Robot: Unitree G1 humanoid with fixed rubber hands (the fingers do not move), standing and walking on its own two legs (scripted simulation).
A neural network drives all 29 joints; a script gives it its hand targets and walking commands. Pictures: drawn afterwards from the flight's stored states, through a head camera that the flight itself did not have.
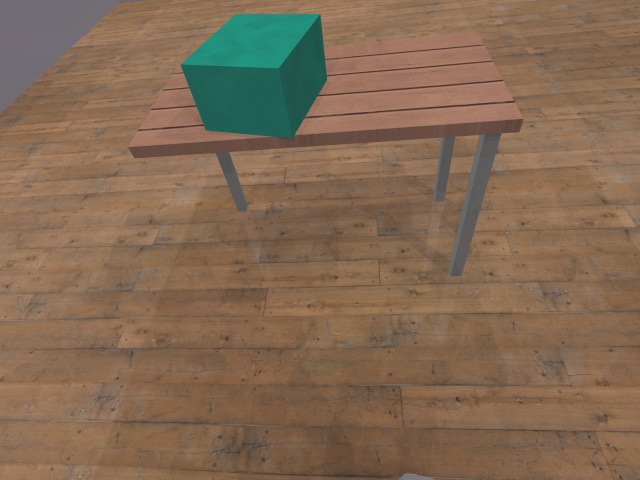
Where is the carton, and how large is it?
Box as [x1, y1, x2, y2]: [180, 14, 326, 137]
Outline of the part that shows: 235,14 180,64 204,126 207,130 292,137 326,80 320,16 319,14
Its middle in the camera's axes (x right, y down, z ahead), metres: -0.16 -0.45 +1.03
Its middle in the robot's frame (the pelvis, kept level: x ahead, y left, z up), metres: +1.08 +0.15 +0.01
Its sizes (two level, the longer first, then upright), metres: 0.298 0.250 0.178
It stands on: a table, 0.68 m high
